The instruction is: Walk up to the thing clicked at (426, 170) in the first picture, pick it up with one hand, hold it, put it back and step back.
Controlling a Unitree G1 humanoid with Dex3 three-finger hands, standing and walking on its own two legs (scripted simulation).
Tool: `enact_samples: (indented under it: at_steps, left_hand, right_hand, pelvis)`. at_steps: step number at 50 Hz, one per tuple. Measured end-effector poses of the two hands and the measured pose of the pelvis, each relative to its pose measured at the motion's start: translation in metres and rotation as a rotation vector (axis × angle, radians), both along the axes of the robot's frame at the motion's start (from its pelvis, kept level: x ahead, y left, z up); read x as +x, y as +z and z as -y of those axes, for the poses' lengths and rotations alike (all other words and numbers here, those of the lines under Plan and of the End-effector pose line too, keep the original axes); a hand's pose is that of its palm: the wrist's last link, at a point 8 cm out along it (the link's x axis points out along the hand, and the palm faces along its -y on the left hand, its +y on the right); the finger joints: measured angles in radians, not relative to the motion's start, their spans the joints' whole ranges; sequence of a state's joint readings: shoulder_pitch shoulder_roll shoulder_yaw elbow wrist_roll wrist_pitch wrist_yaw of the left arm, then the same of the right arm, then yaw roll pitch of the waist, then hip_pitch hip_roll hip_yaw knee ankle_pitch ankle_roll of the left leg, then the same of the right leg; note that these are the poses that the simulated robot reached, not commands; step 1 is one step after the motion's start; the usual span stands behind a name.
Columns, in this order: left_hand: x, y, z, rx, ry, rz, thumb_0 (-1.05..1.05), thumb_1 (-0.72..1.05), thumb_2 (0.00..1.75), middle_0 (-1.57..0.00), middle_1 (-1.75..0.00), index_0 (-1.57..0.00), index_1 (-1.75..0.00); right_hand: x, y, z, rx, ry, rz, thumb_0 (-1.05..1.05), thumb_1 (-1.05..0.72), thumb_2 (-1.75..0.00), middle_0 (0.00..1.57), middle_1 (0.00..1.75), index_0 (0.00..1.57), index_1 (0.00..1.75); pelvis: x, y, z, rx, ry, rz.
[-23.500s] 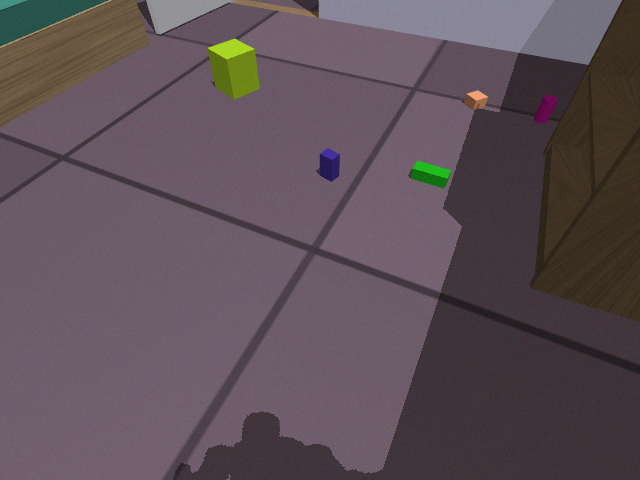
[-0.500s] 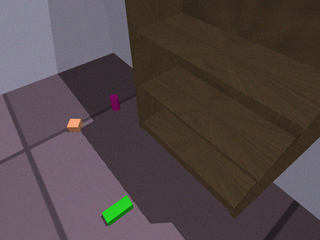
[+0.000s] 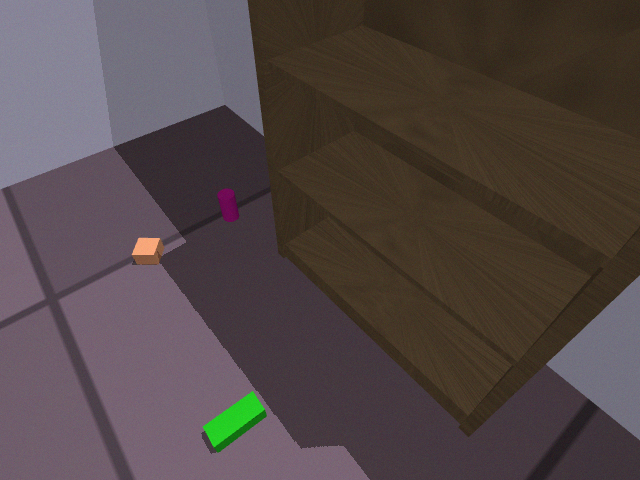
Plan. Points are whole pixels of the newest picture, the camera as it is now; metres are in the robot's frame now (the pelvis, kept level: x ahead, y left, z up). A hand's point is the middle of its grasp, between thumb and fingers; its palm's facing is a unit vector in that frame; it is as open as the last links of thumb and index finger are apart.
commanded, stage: rise first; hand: left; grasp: from above
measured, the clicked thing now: (235, 421) +0.42 +0.25 -0.75
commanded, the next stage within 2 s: none
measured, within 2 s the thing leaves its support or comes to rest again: neither
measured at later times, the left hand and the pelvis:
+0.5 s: hand out of the picture +0.13 +0.26 -0.19, palm faces -0.09 -0.89 -0.44, open 12.5 cm; pelvis -0.02 +0.01 -0.04, yaw +0 degrees
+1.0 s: hand out of the picture +0.12 +0.28 -0.27, palm faces -0.23 -0.76 -0.61, open 14.2 cm; pelvis -0.03 +0.01 -0.12, yaw +1 degrees
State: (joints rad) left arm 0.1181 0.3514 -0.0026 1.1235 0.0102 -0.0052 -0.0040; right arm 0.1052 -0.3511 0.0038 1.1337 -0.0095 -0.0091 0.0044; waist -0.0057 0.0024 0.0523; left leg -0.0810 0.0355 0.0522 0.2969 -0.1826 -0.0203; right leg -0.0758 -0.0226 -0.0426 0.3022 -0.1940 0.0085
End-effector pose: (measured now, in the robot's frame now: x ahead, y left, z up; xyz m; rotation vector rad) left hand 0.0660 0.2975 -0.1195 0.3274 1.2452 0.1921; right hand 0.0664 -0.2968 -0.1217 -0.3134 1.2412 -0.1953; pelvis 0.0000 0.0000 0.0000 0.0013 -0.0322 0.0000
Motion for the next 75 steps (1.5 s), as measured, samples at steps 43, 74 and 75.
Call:
enact_samples:
  at_steps: [43,74,75]
  left_hand:
    - [0.045,-0.07,-0.009,0.221,-0.161,0.052,0.0,-0.57,0.98,-0.1,-1.04,-0.1,-1.05]
    - [0.194,-0.286,0.003,0.852,-0.57,0.168,0.0,-0.56,1.02,-0.11,-1.05,-0.1,-1.05]
    - [0.199,-0.291,0.003,0.852,-0.578,0.169,0.0,-0.55,1.02,-0.11,-1.04,-0.1,-1.05]
  right_hand:
    - [0.066,-0.054,-0.06,0.049,0.077,0.403,0.0,-0.9,-0.89,0.2,0.3,0.21,0.3]
    - [-0.039,-0.323,-0.039,0.042,0.095,0.102,0.0,-0.89,-0.89,0.2,0.3,0.21,0.3]
    - [-0.046,-0.329,-0.039,0.045,0.088,0.09,0.0,-0.89,-0.89,0.2,0.3,0.21,0.3]
  pelvis:
    - [-0.022,-0.089,-0.011,-0.027,0.012,-0.321]
    - [-0.104,-0.314,0.002,-0.03,-0.017,-0.632]
    - [-0.107,-0.32,0.002,-0.032,-0.019,-0.632]
